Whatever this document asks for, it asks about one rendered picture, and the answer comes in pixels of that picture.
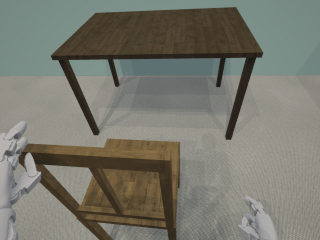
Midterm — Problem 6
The robot left forearm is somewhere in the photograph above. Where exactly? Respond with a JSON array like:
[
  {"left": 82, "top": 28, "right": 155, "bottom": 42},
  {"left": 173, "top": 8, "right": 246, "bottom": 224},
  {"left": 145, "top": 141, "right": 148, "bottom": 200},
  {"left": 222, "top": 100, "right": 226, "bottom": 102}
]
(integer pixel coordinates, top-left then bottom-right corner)
[{"left": 0, "top": 208, "right": 19, "bottom": 240}]

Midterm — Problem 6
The left robot hand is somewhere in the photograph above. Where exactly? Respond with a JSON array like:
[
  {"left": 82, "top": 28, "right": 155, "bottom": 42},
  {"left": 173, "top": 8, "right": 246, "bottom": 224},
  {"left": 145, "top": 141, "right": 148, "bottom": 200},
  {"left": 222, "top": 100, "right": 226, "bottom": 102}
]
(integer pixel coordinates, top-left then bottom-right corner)
[{"left": 0, "top": 121, "right": 41, "bottom": 209}]

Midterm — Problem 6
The right robot hand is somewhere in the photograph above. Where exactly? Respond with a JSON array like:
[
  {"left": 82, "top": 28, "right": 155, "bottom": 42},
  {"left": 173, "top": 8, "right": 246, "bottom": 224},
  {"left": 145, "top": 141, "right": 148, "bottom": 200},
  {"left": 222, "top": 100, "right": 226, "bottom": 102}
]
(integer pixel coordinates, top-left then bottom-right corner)
[{"left": 238, "top": 195, "right": 278, "bottom": 240}]

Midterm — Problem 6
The table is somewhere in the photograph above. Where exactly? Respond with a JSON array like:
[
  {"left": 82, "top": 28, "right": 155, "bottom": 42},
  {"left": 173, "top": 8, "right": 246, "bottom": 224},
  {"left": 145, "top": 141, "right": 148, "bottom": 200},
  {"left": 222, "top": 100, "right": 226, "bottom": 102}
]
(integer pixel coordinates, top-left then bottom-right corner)
[{"left": 51, "top": 7, "right": 263, "bottom": 140}]

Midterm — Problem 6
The chair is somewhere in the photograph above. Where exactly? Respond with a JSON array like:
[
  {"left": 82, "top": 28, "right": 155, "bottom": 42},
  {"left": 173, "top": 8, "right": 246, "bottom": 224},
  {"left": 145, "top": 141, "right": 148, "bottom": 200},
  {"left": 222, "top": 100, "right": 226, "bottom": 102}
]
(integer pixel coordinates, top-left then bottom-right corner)
[{"left": 18, "top": 138, "right": 180, "bottom": 240}]

